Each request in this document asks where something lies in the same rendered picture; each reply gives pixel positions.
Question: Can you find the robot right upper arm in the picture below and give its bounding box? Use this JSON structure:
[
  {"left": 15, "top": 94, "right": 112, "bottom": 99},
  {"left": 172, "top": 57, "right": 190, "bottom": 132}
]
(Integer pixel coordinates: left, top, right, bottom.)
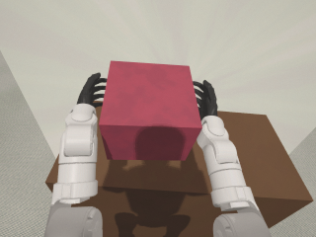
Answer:
[{"left": 213, "top": 212, "right": 271, "bottom": 237}]

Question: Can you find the pedestal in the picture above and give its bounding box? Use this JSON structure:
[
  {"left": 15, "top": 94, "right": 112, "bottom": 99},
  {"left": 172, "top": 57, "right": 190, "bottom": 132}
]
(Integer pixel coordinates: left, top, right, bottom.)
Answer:
[{"left": 45, "top": 101, "right": 313, "bottom": 237}]

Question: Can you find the right robot hand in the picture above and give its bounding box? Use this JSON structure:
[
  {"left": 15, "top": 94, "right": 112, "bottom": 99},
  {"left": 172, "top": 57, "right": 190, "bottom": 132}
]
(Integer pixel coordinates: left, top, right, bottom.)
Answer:
[{"left": 193, "top": 80, "right": 218, "bottom": 121}]

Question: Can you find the left robot hand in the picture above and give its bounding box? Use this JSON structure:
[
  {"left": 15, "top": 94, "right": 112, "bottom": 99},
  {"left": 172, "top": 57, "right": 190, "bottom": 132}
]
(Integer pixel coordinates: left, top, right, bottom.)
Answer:
[{"left": 76, "top": 72, "right": 108, "bottom": 108}]

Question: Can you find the carton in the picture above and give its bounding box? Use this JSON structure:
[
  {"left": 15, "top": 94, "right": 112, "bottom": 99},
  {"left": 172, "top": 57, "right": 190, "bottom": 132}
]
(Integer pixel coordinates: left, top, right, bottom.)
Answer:
[{"left": 99, "top": 60, "right": 202, "bottom": 161}]

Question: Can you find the robot left upper arm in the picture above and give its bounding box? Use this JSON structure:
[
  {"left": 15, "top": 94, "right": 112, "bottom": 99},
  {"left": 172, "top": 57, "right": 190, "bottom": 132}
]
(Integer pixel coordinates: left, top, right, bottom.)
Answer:
[{"left": 44, "top": 206, "right": 103, "bottom": 237}]

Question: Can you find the left robot forearm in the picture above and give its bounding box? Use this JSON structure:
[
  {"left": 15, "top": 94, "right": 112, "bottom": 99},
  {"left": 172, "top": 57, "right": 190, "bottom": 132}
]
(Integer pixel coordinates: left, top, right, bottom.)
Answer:
[{"left": 43, "top": 103, "right": 98, "bottom": 237}]

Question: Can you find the right robot forearm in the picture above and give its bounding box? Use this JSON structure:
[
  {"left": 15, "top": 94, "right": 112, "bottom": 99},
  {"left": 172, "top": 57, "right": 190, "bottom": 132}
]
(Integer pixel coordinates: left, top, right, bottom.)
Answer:
[{"left": 197, "top": 116, "right": 272, "bottom": 237}]

